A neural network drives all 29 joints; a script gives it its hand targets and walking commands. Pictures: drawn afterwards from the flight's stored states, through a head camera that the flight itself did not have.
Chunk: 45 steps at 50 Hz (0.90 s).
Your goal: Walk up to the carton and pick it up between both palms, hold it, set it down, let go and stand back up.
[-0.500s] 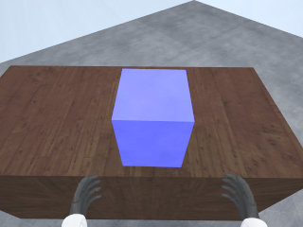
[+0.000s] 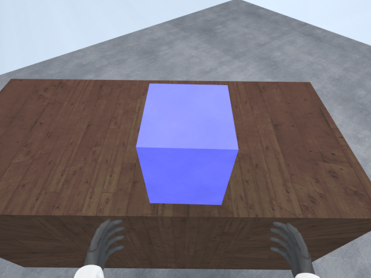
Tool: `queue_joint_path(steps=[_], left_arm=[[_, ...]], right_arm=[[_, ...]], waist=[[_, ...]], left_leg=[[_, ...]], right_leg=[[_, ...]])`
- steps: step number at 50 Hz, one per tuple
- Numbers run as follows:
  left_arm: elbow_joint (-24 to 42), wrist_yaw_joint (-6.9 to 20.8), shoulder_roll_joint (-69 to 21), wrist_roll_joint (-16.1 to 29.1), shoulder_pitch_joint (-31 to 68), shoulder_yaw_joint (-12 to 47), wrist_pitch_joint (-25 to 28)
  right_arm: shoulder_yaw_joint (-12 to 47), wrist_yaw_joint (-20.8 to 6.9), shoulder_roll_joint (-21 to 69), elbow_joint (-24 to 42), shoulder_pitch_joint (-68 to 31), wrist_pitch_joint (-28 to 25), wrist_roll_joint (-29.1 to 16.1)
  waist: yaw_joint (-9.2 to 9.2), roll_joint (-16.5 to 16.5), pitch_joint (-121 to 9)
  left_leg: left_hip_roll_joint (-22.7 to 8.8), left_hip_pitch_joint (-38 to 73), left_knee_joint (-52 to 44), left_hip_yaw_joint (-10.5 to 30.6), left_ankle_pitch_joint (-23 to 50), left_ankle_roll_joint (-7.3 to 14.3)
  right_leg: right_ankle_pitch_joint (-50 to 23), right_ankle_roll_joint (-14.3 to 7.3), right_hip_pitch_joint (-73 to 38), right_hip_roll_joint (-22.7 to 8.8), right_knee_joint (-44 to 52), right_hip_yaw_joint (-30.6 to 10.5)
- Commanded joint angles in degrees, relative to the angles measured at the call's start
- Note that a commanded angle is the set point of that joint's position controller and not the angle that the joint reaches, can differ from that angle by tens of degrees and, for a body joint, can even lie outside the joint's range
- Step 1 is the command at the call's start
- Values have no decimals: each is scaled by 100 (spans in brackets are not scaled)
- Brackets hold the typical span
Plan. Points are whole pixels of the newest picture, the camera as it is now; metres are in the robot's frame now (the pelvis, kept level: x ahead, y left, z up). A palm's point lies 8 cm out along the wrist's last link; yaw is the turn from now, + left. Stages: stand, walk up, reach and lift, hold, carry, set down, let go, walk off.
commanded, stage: set down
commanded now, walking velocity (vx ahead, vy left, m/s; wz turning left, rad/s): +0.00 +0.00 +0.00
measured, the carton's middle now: (186, 146) +0.45 +0.02 +0.00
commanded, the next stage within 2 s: let go in 0.54 s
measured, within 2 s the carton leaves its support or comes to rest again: neither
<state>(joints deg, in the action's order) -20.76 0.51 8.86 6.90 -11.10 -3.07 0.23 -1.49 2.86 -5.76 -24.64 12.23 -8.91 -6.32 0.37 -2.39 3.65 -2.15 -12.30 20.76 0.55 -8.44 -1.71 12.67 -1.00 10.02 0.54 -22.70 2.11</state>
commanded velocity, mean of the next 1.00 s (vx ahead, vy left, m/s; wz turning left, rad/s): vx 0.00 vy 0.00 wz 0.00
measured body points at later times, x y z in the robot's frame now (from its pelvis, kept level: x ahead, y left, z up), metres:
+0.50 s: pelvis +0.02 +0.00 +0.00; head +0.06 +0.01 +0.45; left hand +0.20 +0.22 -0.08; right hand +0.18 -0.21 -0.08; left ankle +0.03 +0.15 -0.74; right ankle -0.01 -0.10 -0.74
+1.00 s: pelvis +0.01 +0.00 +0.00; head +0.05 +0.02 +0.45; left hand +0.19 +0.22 -0.09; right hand +0.18 -0.21 -0.09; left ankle +0.03 +0.15 -0.74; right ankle -0.01 -0.10 -0.74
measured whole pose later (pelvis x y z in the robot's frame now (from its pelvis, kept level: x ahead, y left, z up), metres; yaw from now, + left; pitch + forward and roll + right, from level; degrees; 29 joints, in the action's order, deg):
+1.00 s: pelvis +0.01 +0.00 +0.00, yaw +0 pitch +0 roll +0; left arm -23.7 -0.4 9.0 1.7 -12.4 -1.8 -5.8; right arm -1.5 -0.2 -7.0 -39.4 9.3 -12.2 -6.3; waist 0.4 -2.5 4.6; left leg -2.1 -12.1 22.0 0.5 -10.2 -2.0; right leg 13.8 -1.0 9.3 0.5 -22.7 2.1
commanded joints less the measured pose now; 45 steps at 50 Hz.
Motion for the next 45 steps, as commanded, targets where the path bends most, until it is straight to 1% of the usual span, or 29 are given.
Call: queue_joint_path(steps=[1, 2, 3, 4, 9, 10, 11, 12, 13, 14, 16, 17, 19, 20, 21, 22, 23, 26, 27, 28, 29, 31, 34, 35, 36, 38, 42, 44, 45], left_arm=[[391, -43, 1299, -312, 660, -181, -89], [48, -43, 1233, -400, 561, -242, -197], [458, -58, 1392, -367, 565, -279, -140], [292, -44, 1314, -395, 528, -238, -202], [651, -98, 1277, -500, 360, -277, -134], [668, -66, 1300, -431, 259, -251, -151], [419, -27, 1246, -544, 149, -276, -189], [326, -31, 1226, -617, 216, -343, -201], [115, 14, 1148, -684, 105, -329, -229], [199, 24, 1170, -753, 3, -372, -224], [302, 53, 1237, -700, 36, -397, -186], [200, 55, 1185, -736, 0, -378, -223], [428, 67, 1229, -677, 16, -404, -157], [144, 42, 1158, -734, 21, -374, -199], [372, 54, 1205, -657, -59, -369, -123], [46, 53, 1209, -699, -2, -389, -175], [239, 57, 1222, -642, -16, -343, -151], [261, 1, 1157, -692, 59, -302, -125], [82, -6, 1062, -750, 69, -293, -203], [50, -8, 1071, -676, 68, -236, -207], [37, 9, 1087, -697, 79, -248, -217], [-25, -18, 1037, -700, 189, -156, -314], [136, -62, 1117, -679, 236, -128, -335], [253, -79, 1132, -637, 234, -85, -335], [50, -92, 1046, -725, 249, -121, -378], [-133, -99, 971, -754, 246, -14, -465], [-68, -104, 899, -761, 20, 77, -511], [69, -117, 940, -765, 116, 1, -488], [147, -147, 925, -829, 74, -28, -523]], right_arm=[[181, -90, -625, 449, -433, -151, 406], [173, -120, -676, 225, -495, -118, 442], [164, -118, -648, 587, -539, -183, 389], [161, -112, -682, 292, -438, -132, 451], [156, -162, -834, 372, -317, -315, 428], [162, -147, -782, 345, -209, -334, 411], [220, -115, -758, 143, -79, -334, 442], [243, -128, -806, 70, -150, -338, 440], [221, -123, -852, -62, -96, -329, 483], [276, -154, -921, -105, -66, -372, 445], [339, -104, -843, 108, -125, -464, 421], [325, -122, -899, -202, -43, -442, 494], [281, -93, -858, 74, -88, -583, 497], [312, -137, -939, -188, -117, -583, 501], [278, -124, -965, 144, 9, -686, 492], [280, -153, -1001, -17, -198, -675, 485], [303, -143, -922, 60, -85, -680, 459], [207, -205, -1043, -163, -179, -755, 474], [176, -242, -1113, -492, -201, -684, 517], [179, -246, -1095, -374, -240, -680, 540], [112, -221, -1062, -455, -197, -684, 580], [16, -243, -1109, -744, -346, -592, 611], [-103, -266, -1093, -532, -396, -602, 662], [-177, -238, -1057, -542, -425, -613, 738], [-163, -279, -1145, -731, -518, -584, 709], [-229, -326, -1251, -799, -539, -568, 760], [-329, -322, -1281, -1070, -401, -521, 764], [-358, -306, -1240, -852, -474, -576, 776], [-349, -332, -1324, -1019, -537, -572, 742]], waist=[[-460, 314, -817], [-464, 408, -699], [-552, 273, -1020], [-460, 286, -830], [-545, 289, -1192], [-397, 255, -1208], [-363, 225, -1131], [-433, 347, -1098], [-356, 247, -1049], [-404, 332, -1149], [-431, 198, -1264], [-378, 269, -1160], [-351, 162, -1342], [-385, 289, -1309], [-412, 57, -1424], [-446, 111, -1309], [-449, 30, -1313], [-402, 282, -1333], [-382, 411, -1225], [-353, 230, -1226], [-285, 280, -1206], [-230, 382, -950], [-235, 290, -1075], [-141, 246, -1043], [-205, 320, -988], [-171, 249, -965], [-114, 226, -848], [-104, 181, -974], [-119, 370, -940]], left_leg=[[217, 1234, -273, -711, -29, 161], [239, 1221, -284, -729, -52, 109], [232, 1197, -255, -721, 71, 153], [249, 1231, -255, -749, 51, 122], [253, 1371, -160, -726, 636, 99], [273, 1398, -108, -724, 736, 89], [299, 1423, -101, -741, 788, 72], [299, 1418, -70, -755, 863, 46], [310, 1516, -65, -727, 980, 33], [283, 1565, -37, -700, 1204, -7], [327, 1459, 21, -706, 1176, -3], [314, 1517, 31, -680, 1216, -32], [330, 1587, 43, -735, 1288, 11], [302, 1534, 35, -713, 1317, -51], [317, 1571, 77, -741, 1363, 10], [315, 1479, 47, -719, 1203, -3], [328, 1493, 24, -725, 1242, 14], [281, 1642, 96, -702, 1302, -59], [243, 1677, 49, -697, 1162, -78], [252, 1721, 51, -722, 1100, -37], [269, 1760, 103, -729, 1134, -45], [235, 1773, 9, -719, 806, -73], [244, 1691, 8, -744, 627, -19], [259, 1644, 14, -777, 629, 9], [254, 1594, -6, -770, 644, -31], [265, 1649, 21, -734, 620, -34], [240, 1776, 67, -705, 728, -40], [279, 1706, 66, -746, 818, -26], [270, 1759, 45, -694, 901, -81]], right_leg=[[484, 78, 155, -146, 671, -306], [521, 85, 181, -137, 705, -261], [421, 93, 47, -155, 649, -285], [401, 108, 96, -147, 660, -279], [-343, 103, -41, -50, 554, -227], [-644, 147, -111, -63, 529, -257], [-860, 171, -170, -76, 546, -281], [-995, 174, -148, -69, 485, -280], [-1171, 183, -129, -22, 528, -265], [-1392, 165, -138, 21, 463, -213], [-1392, 194, -236, -19, 483, -259], [-1533, 195, -138, -39, 451, -275], [-1660, 203, -229, -28, 449, -304], [-1629, 185, -208, 30, 392, -238], [-1784, 228, -255, 8, 419, -278], [-1654, 222, -169, -11, 414, -234], [-1584, 216, -169, 5, 467, -253], [-1548, 169, -55, 7, 460, -183], [-1341, 119, 51, 24, 481, -178], [-1153, 126, 121, 38, 519, -158], [-1251, 156, 114, 28, 505, -140], [-773, 97, 336, 23, 574, -106], [-471, 90, 271, 27, 564, -90], [-633, 117, 291, -18, 546, -112], [-578, 93, 257, 36, 501, -59], [-462, 68, 343, 95, 513, 2], [-669, 95, 392, 75, 561, -27], [-851, 142, 275, 65, 505, -31], [-899, 100, 288, 63, 482, -63]])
